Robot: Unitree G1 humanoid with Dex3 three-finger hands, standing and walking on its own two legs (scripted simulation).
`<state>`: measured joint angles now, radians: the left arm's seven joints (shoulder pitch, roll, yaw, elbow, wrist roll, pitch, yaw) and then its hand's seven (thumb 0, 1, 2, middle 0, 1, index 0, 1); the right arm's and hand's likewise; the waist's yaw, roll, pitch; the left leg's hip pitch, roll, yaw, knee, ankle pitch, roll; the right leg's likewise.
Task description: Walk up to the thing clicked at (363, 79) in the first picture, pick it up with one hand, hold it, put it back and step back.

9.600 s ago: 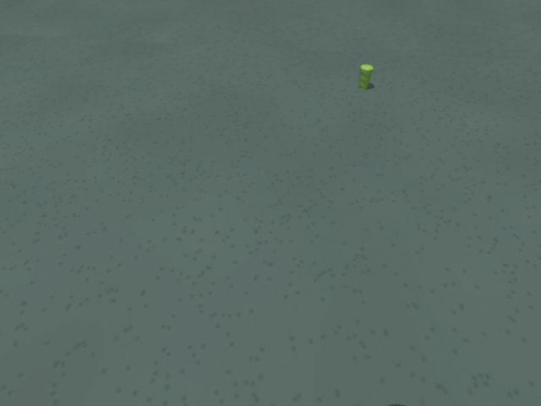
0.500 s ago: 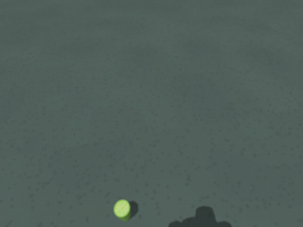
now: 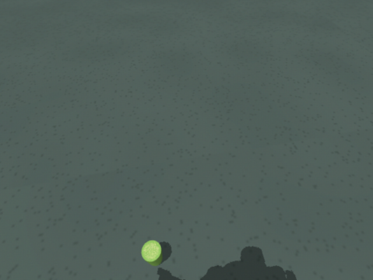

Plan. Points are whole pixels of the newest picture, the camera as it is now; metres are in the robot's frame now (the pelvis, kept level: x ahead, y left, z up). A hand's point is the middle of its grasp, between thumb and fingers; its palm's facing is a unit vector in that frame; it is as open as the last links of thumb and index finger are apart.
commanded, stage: go down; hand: left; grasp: from the side
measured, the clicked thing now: (153, 255) +0.35 +0.21 -0.70
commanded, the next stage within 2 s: none
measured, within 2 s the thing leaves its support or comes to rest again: neither
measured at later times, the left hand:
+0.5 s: hand out of the picture +0.14 +0.28 -0.20, palm faces +0.07 -0.95 -0.32, open 16.1 cm
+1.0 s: hand (86, 276) +0.19 +0.33 -0.28, palm faces +0.12 -0.96 -0.25, open 17.5 cm
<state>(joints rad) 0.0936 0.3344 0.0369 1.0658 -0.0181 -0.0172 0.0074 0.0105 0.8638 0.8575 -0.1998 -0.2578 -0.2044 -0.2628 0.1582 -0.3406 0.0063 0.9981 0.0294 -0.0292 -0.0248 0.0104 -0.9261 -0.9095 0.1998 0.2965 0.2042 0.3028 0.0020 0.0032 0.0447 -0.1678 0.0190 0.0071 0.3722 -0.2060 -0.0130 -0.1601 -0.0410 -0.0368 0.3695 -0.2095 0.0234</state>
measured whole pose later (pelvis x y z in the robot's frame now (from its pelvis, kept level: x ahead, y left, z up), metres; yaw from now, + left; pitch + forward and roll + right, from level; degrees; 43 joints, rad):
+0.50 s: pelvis -0.02 +0.01 -0.08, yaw -1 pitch +15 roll -2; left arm 0.17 0.35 0.27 0.65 0.04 0.06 -0.11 0.00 -0.31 0.18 -0.06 -0.18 -0.07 -0.17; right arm 0.22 -0.25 -0.05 0.63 0.02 -0.09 -0.03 0.01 -0.93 -0.91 0.20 0.30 0.20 0.30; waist -0.01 0.00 -0.09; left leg -0.84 0.04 -0.01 1.06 -0.49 -0.01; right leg -0.81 -0.03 -0.03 1.02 -0.48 0.03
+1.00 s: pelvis -0.04 +0.00 -0.20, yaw -1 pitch +29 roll -3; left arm 0.01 0.50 0.49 0.67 -0.09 -0.22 -0.37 -0.01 -0.57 0.04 -0.07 -0.08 -0.08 -0.09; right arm 0.11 -0.30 -0.02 0.59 -0.02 -0.20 -0.05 0.01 -0.92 -0.91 0.20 0.30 0.20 0.30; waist 0.00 -0.03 -0.17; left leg -1.45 0.03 -0.06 1.61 -0.67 -0.02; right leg -1.41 -0.04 -0.05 1.57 -0.66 0.02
